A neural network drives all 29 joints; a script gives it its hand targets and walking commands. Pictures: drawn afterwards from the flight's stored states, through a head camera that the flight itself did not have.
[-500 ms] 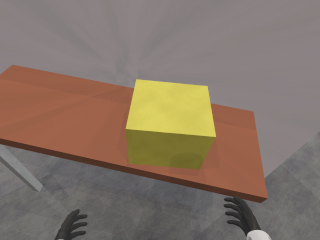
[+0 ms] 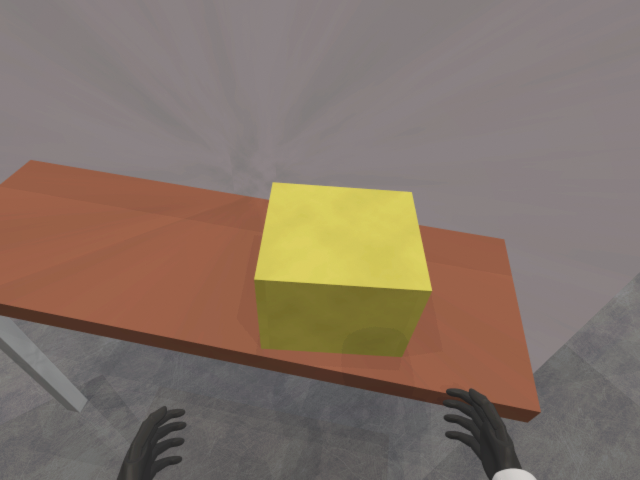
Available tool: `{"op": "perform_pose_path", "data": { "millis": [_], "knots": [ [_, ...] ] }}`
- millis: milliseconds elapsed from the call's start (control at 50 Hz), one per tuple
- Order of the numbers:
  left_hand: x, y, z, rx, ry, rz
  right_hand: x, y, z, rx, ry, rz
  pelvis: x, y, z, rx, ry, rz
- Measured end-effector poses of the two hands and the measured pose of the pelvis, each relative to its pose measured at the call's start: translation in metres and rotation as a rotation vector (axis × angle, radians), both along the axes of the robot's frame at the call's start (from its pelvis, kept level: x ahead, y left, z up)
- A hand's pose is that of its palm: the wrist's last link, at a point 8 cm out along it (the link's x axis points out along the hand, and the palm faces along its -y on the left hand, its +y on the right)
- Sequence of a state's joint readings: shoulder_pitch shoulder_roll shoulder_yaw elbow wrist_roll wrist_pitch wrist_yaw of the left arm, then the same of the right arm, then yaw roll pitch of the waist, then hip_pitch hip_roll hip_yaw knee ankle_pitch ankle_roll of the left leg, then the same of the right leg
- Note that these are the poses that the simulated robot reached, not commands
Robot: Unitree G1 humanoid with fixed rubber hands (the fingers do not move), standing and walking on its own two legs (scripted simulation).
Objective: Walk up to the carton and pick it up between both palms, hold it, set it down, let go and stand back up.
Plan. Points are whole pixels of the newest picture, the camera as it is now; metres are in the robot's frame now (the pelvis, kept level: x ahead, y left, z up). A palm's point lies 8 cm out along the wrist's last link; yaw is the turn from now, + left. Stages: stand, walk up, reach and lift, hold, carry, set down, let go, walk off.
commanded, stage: reach and lift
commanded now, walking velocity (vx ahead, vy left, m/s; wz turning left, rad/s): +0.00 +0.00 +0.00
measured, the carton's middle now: (337, 269) +0.45 -0.01 -0.01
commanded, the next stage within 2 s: none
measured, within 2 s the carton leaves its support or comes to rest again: neither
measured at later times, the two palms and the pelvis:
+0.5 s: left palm (138, 416) +0.21 +0.24 -0.02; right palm (492, 424) +0.21 -0.20 -0.02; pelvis +0.00 -0.01 +0.00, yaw +0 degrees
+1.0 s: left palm (160, 345) +0.28 +0.22 +0.02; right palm (492, 353) +0.29 -0.21 +0.03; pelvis +0.01 -0.01 +0.00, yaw -1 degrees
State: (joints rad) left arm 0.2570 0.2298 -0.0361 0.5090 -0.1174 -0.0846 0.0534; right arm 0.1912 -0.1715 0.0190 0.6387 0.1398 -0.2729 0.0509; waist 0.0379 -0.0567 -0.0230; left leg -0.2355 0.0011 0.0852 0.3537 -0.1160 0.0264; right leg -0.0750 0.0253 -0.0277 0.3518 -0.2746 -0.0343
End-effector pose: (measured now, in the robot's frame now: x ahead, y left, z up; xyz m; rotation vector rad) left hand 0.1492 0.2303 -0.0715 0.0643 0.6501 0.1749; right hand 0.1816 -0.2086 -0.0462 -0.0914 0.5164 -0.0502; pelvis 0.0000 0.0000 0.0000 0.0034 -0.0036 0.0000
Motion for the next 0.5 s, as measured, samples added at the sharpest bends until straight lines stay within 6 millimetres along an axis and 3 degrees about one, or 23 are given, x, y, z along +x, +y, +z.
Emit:
{"op": "perform_pose_path", "data": {
  "millis": [180, 500],
  "knots": [
    [0.003, -0.007, 0.007, -0.027, -0.084, -0.012, 0.003, -0.001, 0.011, 0.016, -0.07, -0.025, -0.001, -0.006, 0.0, 0.004, -0.005, -0.001],
    [0.056, 0.005, 0.048, 0.002, -0.329, -0.021, 0.03, 0.007, 0.027, 0.079, -0.218, -0.058, 0.004, -0.009, -0.002, 0.011, 0.009, -0.005]
  ]
}}
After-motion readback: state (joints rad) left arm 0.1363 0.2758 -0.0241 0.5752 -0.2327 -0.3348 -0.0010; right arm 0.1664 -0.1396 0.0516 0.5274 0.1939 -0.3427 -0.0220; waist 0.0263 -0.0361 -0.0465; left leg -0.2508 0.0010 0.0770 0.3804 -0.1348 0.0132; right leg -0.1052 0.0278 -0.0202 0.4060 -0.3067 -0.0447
